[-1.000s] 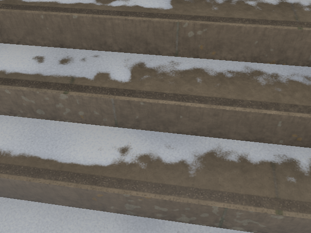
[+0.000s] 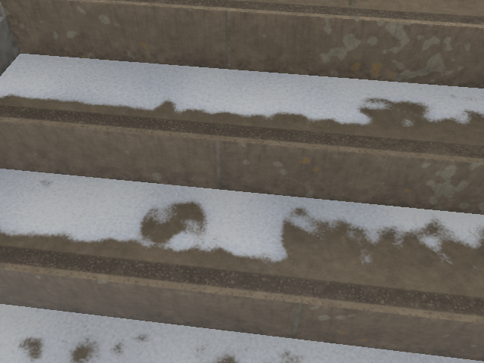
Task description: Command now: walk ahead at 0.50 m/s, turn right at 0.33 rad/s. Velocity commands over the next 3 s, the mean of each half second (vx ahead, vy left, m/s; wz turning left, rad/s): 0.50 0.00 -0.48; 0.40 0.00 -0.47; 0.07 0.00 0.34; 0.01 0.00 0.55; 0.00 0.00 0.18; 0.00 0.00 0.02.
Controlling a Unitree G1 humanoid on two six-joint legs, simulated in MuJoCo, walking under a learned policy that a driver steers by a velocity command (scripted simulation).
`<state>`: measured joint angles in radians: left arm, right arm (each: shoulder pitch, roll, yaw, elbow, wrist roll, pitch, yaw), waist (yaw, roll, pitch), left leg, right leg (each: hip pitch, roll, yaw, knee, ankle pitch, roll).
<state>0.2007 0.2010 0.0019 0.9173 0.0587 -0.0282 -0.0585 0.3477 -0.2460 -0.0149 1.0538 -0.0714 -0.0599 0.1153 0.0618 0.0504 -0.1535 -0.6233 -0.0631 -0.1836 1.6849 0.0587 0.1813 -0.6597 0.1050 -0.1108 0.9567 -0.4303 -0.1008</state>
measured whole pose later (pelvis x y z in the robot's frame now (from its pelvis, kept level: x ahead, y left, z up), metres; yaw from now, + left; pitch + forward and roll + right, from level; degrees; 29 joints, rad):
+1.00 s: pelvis +0.51 -0.07 +0.28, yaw -28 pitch +6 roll -4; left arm -0.09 0.15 -0.02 0.84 0.03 0.00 -0.06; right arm 0.46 -0.13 0.00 1.12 -0.02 -0.13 0.10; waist -0.04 0.03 -0.11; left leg -0.21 0.12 0.01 1.03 -0.15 0.00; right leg -0.88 0.02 -0.18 1.17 -0.39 -0.10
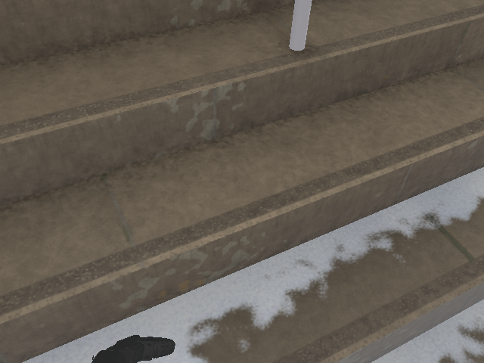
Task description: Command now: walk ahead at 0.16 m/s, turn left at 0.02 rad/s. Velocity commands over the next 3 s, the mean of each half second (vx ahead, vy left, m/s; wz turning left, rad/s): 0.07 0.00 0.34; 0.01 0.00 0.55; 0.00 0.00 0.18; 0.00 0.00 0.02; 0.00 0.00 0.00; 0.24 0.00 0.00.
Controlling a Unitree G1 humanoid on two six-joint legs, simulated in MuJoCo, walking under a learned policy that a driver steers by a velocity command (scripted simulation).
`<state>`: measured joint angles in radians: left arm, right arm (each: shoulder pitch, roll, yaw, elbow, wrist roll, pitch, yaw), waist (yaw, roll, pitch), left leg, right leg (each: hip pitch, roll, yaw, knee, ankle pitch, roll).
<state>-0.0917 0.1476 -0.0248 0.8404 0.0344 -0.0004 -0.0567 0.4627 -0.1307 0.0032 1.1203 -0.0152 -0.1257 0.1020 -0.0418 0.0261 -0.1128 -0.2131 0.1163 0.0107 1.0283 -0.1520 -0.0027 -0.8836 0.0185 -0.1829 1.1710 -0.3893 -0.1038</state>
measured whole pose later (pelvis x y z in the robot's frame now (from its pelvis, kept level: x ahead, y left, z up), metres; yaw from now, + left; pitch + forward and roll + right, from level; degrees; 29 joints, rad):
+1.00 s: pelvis +0.10 +0.02 +0.10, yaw +30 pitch +6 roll -1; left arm 0.19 0.22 0.05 0.69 0.05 -0.07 -0.01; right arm 0.14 -0.28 -0.06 0.69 -0.02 -0.04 0.00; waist 0.05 0.02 -0.08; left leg -0.70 -0.15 -0.19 1.51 -0.41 -0.05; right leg -0.33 0.02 -0.09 0.54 -0.32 -0.07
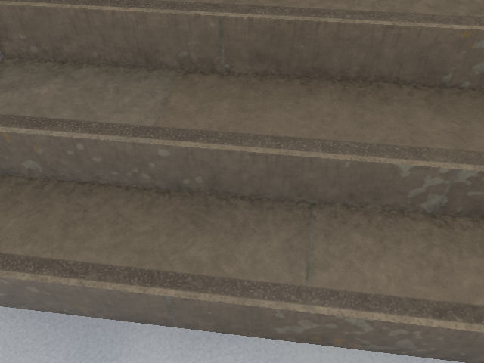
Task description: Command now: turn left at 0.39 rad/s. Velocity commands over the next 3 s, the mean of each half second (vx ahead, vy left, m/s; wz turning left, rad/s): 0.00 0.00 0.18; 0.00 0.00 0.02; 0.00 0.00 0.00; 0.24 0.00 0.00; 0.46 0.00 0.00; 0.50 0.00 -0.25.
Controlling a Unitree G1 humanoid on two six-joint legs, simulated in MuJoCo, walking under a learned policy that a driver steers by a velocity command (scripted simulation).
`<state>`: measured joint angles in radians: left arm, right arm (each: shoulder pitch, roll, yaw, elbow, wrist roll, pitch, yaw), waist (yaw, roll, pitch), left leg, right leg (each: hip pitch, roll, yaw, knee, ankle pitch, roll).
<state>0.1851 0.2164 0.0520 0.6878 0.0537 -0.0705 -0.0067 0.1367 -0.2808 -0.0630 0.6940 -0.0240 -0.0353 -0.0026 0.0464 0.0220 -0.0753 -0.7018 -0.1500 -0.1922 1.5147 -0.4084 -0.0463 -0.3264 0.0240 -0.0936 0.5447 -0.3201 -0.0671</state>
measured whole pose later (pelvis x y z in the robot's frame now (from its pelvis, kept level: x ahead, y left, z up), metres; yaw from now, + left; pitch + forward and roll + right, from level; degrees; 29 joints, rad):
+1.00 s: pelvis +0.00 +0.03 +0.00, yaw +4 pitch +3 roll +1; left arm 0.22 0.16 0.01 0.79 0.02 -0.07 -0.08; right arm 0.15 -0.19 -0.03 0.77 0.00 -0.07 0.06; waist 0.01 0.01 -0.02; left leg -0.36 -0.02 0.02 0.59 -0.28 0.02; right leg -0.28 -0.08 -0.11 0.61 -0.37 0.02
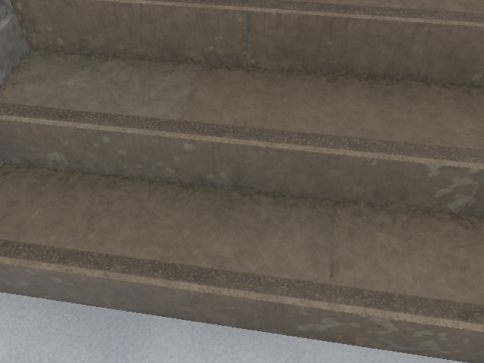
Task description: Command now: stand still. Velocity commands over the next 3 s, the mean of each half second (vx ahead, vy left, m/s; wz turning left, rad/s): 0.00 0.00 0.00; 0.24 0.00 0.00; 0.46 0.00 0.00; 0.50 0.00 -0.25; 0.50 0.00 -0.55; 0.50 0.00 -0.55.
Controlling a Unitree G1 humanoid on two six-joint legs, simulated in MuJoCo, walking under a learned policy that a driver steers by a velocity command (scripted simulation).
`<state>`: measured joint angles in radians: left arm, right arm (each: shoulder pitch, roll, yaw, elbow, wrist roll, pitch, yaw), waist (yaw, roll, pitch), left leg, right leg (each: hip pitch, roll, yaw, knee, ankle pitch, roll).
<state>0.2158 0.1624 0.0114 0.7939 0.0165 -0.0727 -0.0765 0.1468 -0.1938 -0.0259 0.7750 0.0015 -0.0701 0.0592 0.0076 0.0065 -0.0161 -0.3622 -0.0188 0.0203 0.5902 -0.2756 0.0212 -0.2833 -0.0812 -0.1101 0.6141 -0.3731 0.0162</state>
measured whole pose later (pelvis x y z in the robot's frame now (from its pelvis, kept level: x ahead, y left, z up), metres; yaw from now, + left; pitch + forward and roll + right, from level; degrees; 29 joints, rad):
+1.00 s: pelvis +0.11 +0.01 +0.01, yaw +0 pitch +4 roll +1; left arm 0.20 0.16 -0.01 0.89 0.05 -0.02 -0.08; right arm 0.62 -0.12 0.04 1.20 -0.14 -0.03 0.05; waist -0.03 0.00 -0.11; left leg -0.16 -0.04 0.08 0.44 -0.37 0.06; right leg -1.16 0.02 0.06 2.28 -0.36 -0.28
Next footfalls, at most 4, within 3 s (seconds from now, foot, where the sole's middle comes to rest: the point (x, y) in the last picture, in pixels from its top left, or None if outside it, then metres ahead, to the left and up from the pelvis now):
1.16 right None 0.34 -0.10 -0.60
1.70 left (209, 243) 0.66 0.12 -0.43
2.24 right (315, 116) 0.91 -0.13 -0.27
2.72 left None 1.22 -0.03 -0.10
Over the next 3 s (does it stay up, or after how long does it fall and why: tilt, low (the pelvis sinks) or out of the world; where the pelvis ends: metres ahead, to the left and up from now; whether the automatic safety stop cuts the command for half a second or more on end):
stays up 1.13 -0.10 0.64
